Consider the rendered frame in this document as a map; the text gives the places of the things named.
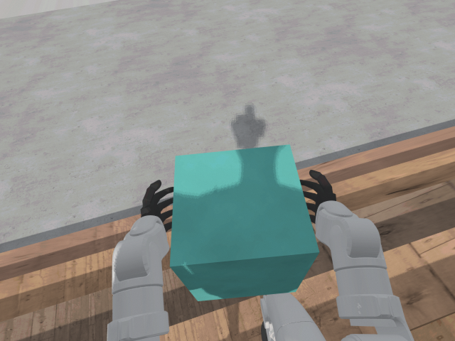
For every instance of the carton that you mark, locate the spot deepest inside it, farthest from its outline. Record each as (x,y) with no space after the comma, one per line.
(240,224)

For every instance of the left robot forearm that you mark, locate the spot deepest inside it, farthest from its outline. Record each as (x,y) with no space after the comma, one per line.
(137,303)

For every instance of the left robot hand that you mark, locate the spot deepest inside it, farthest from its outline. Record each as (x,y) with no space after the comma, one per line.
(150,206)

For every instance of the right robot thigh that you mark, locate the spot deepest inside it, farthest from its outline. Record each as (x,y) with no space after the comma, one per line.
(290,321)

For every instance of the right robot hand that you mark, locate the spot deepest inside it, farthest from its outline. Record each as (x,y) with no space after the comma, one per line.
(323,189)

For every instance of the right robot forearm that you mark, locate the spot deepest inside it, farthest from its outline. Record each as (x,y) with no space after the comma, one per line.
(365,294)

